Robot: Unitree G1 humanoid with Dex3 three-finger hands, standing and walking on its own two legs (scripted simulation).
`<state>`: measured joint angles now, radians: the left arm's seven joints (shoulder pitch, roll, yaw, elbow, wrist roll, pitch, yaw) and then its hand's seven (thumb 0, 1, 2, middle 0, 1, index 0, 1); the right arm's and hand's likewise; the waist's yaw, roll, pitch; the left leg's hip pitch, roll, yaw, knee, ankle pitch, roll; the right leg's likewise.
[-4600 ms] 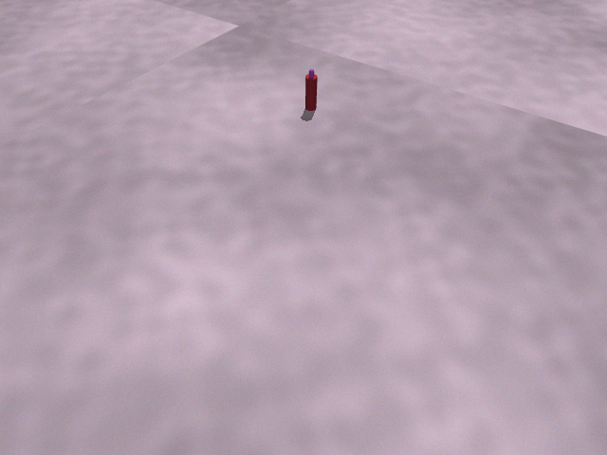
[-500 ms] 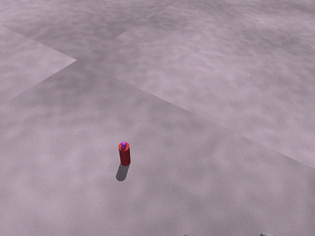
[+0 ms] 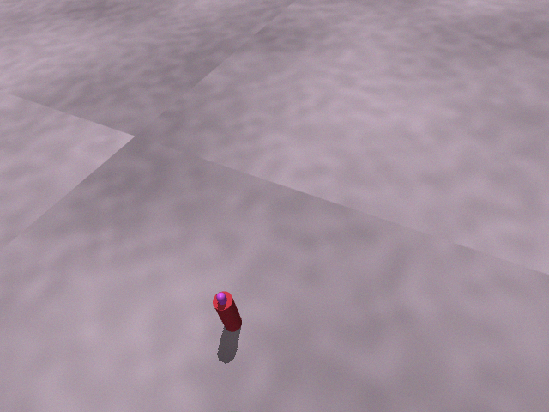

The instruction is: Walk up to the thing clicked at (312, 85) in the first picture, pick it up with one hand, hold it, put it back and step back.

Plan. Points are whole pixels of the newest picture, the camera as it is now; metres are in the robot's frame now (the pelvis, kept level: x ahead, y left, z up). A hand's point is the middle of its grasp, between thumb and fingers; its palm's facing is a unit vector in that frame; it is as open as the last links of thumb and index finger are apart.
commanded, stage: walk up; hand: left
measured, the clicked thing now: (227, 310) +0.55 +0.24 -0.65
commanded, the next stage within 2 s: none
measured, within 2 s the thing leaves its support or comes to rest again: neither
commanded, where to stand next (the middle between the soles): +0.21 +0.04 m, yaw -1 degrees
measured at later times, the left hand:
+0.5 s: hand (101, 403) +0.18 +0.33 -0.17, palm faces -0.07 -0.95 -0.32, open 7.4 cm
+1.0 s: hand (122, 366) +0.23 +0.30 -0.14, palm faces -0.06 -0.94 -0.34, open 7.4 cm
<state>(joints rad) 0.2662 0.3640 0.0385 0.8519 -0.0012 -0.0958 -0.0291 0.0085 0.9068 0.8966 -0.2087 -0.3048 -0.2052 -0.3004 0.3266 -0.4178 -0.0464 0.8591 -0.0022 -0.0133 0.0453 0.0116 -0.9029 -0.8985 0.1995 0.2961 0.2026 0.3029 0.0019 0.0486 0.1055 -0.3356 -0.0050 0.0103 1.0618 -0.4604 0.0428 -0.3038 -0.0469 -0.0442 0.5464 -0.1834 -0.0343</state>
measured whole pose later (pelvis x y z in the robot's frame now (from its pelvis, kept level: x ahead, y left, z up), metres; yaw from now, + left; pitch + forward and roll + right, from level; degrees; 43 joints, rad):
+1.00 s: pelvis +0.13 +0.05 +0.00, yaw -2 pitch -3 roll +0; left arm 0.13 0.35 0.00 1.03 0.00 -0.01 -0.02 0.01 0.91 0.90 -0.21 -0.30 -0.20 -0.30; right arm 0.16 -0.36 0.01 1.04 0.00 -0.03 0.02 0.01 -0.90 -0.90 0.20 0.30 0.20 0.30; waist 0.00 0.01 0.06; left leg -0.23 0.02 0.08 0.51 -0.23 0.01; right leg -0.25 -0.02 -0.01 0.53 -0.23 0.00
